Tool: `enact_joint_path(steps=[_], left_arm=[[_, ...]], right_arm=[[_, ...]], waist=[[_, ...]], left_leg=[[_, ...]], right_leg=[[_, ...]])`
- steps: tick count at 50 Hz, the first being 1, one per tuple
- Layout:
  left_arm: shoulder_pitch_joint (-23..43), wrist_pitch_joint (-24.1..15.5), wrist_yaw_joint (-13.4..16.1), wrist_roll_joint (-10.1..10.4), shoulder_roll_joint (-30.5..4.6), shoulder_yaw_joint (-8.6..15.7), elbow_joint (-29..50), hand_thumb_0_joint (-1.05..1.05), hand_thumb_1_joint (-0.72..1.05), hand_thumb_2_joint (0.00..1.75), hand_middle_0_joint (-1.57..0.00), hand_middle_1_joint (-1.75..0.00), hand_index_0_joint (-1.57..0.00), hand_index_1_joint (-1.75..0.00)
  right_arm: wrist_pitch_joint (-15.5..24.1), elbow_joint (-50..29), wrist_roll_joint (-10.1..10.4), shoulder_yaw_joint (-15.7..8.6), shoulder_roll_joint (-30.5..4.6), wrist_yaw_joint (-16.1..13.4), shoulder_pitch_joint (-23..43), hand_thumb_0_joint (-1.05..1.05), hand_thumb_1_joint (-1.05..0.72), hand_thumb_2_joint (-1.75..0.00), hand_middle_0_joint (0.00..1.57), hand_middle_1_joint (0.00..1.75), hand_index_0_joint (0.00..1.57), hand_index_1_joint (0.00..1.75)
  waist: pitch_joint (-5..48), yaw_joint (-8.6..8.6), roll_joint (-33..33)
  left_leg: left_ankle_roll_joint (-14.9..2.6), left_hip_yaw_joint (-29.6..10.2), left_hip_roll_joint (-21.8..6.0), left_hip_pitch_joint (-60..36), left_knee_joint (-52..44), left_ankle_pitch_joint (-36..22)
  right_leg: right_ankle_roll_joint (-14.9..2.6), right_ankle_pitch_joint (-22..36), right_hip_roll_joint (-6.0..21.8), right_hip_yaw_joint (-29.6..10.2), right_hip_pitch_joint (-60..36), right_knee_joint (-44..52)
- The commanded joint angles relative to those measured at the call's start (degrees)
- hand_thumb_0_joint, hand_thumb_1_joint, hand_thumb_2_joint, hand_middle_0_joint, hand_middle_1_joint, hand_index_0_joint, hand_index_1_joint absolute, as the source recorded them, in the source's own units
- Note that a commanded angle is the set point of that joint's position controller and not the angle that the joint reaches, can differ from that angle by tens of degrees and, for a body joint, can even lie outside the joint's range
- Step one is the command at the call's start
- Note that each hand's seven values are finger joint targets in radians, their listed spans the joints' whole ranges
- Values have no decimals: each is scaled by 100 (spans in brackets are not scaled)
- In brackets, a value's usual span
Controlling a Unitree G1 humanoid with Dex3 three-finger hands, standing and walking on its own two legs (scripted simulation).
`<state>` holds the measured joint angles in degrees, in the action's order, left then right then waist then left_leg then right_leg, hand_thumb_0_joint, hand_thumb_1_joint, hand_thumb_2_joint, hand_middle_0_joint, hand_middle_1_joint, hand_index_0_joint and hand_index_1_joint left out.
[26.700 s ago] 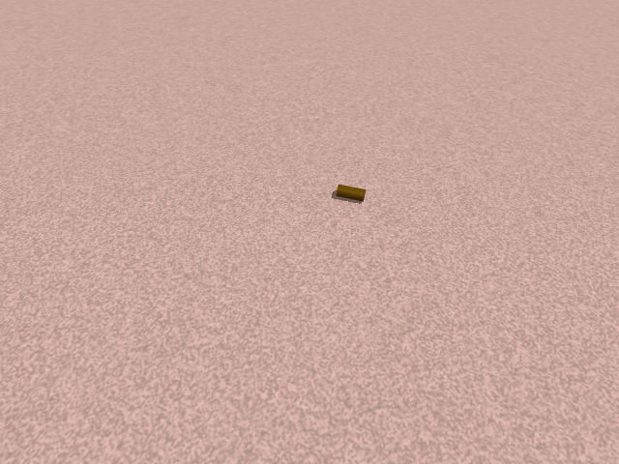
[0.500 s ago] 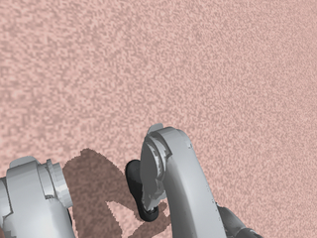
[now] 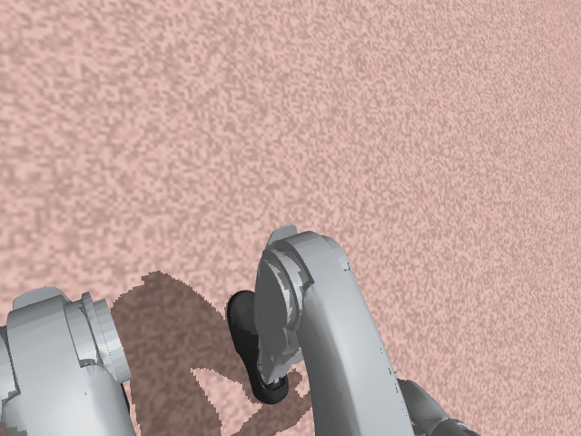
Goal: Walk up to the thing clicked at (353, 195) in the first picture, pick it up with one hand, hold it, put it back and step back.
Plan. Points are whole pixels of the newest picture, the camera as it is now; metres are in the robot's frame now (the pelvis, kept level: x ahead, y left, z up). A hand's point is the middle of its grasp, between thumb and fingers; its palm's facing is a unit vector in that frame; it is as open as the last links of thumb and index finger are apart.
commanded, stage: open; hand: left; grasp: from above
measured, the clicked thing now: out of the picture +0.46 +0.37 -0.27
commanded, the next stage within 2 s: withdraw in 0.06 s
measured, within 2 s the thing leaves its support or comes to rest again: neither
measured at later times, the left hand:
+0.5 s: hand out of the picture +0.46 +0.39 -0.17, palm faces -0.28 -0.09 -0.96, open 13.9 cm
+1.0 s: hand out of the picture +0.42 +0.37 -0.10, palm faces -0.49 -0.13 -0.86, open 13.5 cm
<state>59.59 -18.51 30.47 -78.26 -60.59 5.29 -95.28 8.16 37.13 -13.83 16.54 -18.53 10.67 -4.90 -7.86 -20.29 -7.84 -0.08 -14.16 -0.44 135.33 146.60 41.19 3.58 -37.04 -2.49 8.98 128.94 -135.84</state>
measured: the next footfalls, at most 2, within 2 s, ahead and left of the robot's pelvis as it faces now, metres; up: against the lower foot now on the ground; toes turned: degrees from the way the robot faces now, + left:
none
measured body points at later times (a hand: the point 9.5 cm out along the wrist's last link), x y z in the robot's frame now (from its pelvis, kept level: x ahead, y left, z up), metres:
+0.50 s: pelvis +0.00 +0.00 +0.01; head +0.25 +0.13 +0.36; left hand +0.47 +0.39 -0.11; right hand +0.09 -0.26 -0.07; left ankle +0.06 +0.12 -0.27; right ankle +0.12 -0.12 -0.27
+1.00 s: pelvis -0.01 -0.01 +0.05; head +0.23 +0.11 +0.42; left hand +0.44 +0.37 -0.06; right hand +0.08 -0.29 -0.04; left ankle +0.06 +0.12 -0.27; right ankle +0.12 -0.12 -0.27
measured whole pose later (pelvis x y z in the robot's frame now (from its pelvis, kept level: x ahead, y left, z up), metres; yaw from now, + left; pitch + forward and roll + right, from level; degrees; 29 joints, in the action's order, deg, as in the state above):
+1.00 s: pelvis -0.01 -0.01 +0.05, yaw +5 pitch +33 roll -10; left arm 56.4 -20.2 10.7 -69.8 -50.6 3.0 -76.9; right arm -2.9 37.6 -7.0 7.7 -19.6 6.1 -9.0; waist 0.4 -13.5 -1.4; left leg -0.2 -8.8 0.2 130.6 134.7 37.8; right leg 2.3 -36.3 -0.2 5.2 125.4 -128.0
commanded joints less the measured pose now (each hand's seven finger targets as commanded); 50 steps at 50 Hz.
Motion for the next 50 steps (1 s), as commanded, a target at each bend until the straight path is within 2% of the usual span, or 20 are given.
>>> enact_joint_path(steps=[1,4,5,8,10,11,12,15,18,21,23,25,29,34,38,40,44,46,48,50], left_arm=[[1317,-3,184,183,-1363,99,613,0,-49,97,-7,-102,-8,-101],[1298,14,152,158,-1406,129,562,0,-49,96,-6,-103,-8,-101],[1423,-26,161,224,-1445,161,890,0,-49,97,-6,-102,-7,-101],[1206,-24,121,205,-1362,157,586,0,-49,96,-6,-103,-8,-101],[1491,-83,169,193,-1669,305,942,0,-49,96,-7,-104,-9,-101],[1546,-84,198,193,-1633,258,1138,0,-49,96,-7,-104,-9,-101],[1374,-20,207,148,-1514,210,812,0,-49,96,-7,-104,-9,-101],[1607,76,347,211,-1687,432,1280,0,-49,96,-7,-103,-9,-101],[1659,346,363,291,-1611,570,1644,0,-50,97,-7,-102,-9,-101],[1454,711,207,504,-1351,627,2057,0,-52,98,-7,-102,-8,-101],[1341,960,-35,700,-988,529,2288,0,-52,98,-7,-102,-8,-101],[1408,1165,-375,847,-954,499,2689,0,-52,98,-7,-102,-7,-101],[1389,1388,-1355,1233,-186,-38,2599,0,-53,100,-7,-101,-7,-101],[1173,1130,-2503,1353,-28,-257,3095,0,-46,96,-12,-97,-12,-96],[923,636,-2942,1452,-363,-62,3201,0,-42,92,-16,-93,-16,-93],[991,289,-2924,1443,-650,155,3350,0,-40,91,-16,-92,-17,-91],[1058,-261,-2371,1208,-490,180,3011,0,-42,92,-15,-93,-16,-92],[1281,-302,-1870,1022,-358,138,2789,0,-41,91,-16,-91,-17,-90],[1444,-261,-1474,803,-33,-142,2297,0,-40,90,-16,-92,-17,-91],[2071,-228,-1119,601,-428,23,2425,0,-40,90,-16,-92,-17,-91]], right_arm=[[18,-60,36,-583,-1892,-83,-945,0,-89,-89,20,30,20,30],[21,-72,26,-553,-1854,-75,-974,0,-89,-90,20,30,20,30],[-8,41,26,-564,-1849,-86,-1064,0,-89,-90,20,30,20,30],[-5,-46,29,-598,-1931,-95,-986,0,-89,-90,20,30,20,30],[-38,-96,16,-566,-1916,-113,-989,0,-90,-90,20,30,20,30],[-67,26,27,-544,-1847,-113,-1071,0,-90,-90,20,30,20,30],[-42,-32,14,-567,-1834,-87,-1042,0,-90,-90,20,30,20,30],[-43,17,48,-646,-1839,-78,-1095,0,-90,-90,20,30,20,30],[-18,-4,61,-790,-1803,-26,-1132,0,-90,-90,20,30,20,30],[-43,20,182,-1035,-1701,48,-1160,0,-90,-90,20,30,20,30],[-94,37,292,-1197,-1640,85,-1242,0,-90,-90,20,30,20,30],[-204,71,452,-1343,-1604,95,-1352,0,-90,-90,20,30,20,30],[-471,164,719,-1572,-1485,38,-1616,0,-90,-90,20,30,20,30],[-814,31,868,-1628,-1490,-257,-1798,0,-90,-90,20,30,20,30],[-969,-132,864,-1516,-1361,-459,-1707,0,-90,-90,20,30,20,30],[-1022,-188,841,-1441,-1338,-540,-1633,0,-90,-90,20,30,20,30],[-1058,-152,751,-1310,-1242,-581,-1447,0,-89,-90,20,30,20,30],[-1085,-110,678,-1252,-1276,-539,-1419,0,-89,-90,20,30,20,30],[-1083,-16,623,-1215,-1307,-515,-1391,0,-89,-89,20,30,20,30],[-1025,70,553,-1208,-1359,-495,-1510,0,-89,-89,20,30,20,30]], waist=[[3707,-164,3057],[3663,-164,3007],[3830,-86,3098],[3609,-157,3027],[4078,-105,3222],[4183,12,3410],[3998,-109,3355],[4249,50,3623],[4538,154,3813],[4823,463,4077],[4894,512,4025],[5188,638,3977],[4640,363,2890],[4299,369,2116],[4230,514,1770],[4369,648,1871],[4427,682,2334],[4372,560,2498],[4149,377,2531],[4400,313,2791]], left_leg=[[-29,545,-164,-2902,-1633,-1309],[-52,571,-170,-2844,-1572,-1309],[-32,591,-151,-2938,-1615,-1431],[10,506,-162,-2967,-1631,-1441],[-15,535,-171,-3126,-1601,-1537],[7,561,-161,-3238,-1650,-1649],[6,551,-185,-3211,-1611,-1597],[17,626,-152,-3232,-1681,-1624],[28,659,-149,-3398,-1741,-1638],[57,731,-124,-3517,-1973,-1629],[55,754,-98,-3555,-2164,-1537],[12,846,-66,-3592,-2252,-1582],[-116,868,-28,-3176,-2544,-1100],[-151,914,55,-3014,-2601,-1259],[-185,1009,88,-2779,-2562,-1259],[-161,1027,87,-2911,-2530,-1293],[-119,989,51,-3240,-2633,-1251],[-129,959,53,-3290,-2647,-1147],[-134,920,46,-3291,-2623,-1006],[-118,947,63,-3414,-2524,-1091]], right_leg=[[-479,1328,-247,582,-1914,1014],[-482,1342,-253,534,-1997,1035],[-477,1429,-251,568,-2051,1049],[-501,1386,-224,629,-1844,983],[-482,1494,-243,582,-2132,1027],[-500,1572,-230,567,-2133,992],[-500,1543,-227,572,-2018,947],[-516,1572,-221,551,-1996,971],[-525,1592,-194,529,-1846,969],[-582,1526,-159,432,-1607,980],[-598,1415,-124,388,-1540,1084],[-597,1446,-106,276,-1688,1249],[-579,1095,-107,115,-1900,1753],[-624,1053,-7,-1,-2272,2152],[-602,971,27,-128,-2608,2280],[-618,922,37,-141,-2587,2252],[-597,936,2,-47,-2217,2020],[-584,896,-19,32,-2002,1924],[-589,795,-44,113,-1631,1852],[-576,902,-19,114,-1708,1802]])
